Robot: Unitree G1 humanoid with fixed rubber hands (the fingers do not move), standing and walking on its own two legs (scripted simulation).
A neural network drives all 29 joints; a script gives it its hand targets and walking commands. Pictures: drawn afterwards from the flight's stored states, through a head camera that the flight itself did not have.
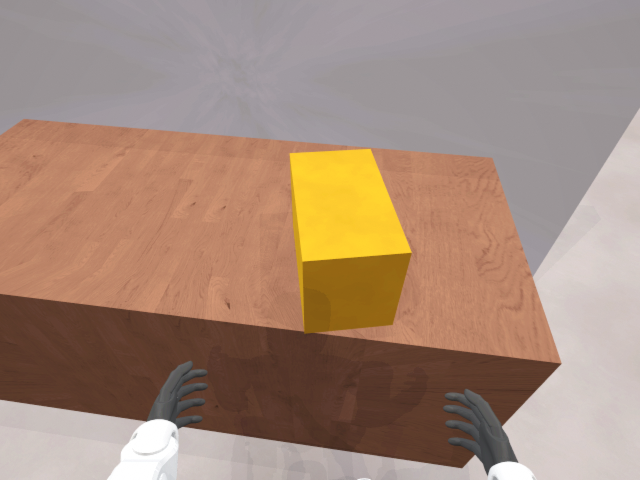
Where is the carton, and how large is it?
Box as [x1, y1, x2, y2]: [290, 149, 411, 333]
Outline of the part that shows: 370,149 290,153 293,228 304,333 392,324 411,252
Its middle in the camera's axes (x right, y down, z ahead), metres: +0.03 -0.01 +0.72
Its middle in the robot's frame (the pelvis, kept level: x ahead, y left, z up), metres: +0.56 -0.05 -0.03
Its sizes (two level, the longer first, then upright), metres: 0.285 0.161 0.192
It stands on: a pedestal, 0.61 m high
